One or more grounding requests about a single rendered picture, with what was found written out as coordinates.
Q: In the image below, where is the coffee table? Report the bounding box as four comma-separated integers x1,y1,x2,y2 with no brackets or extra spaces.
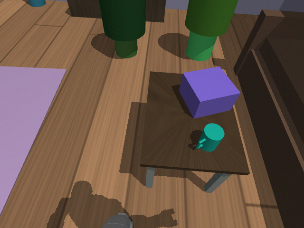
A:
140,71,250,193

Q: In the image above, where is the sofa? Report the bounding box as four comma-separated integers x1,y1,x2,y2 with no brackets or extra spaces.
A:
233,9,304,228

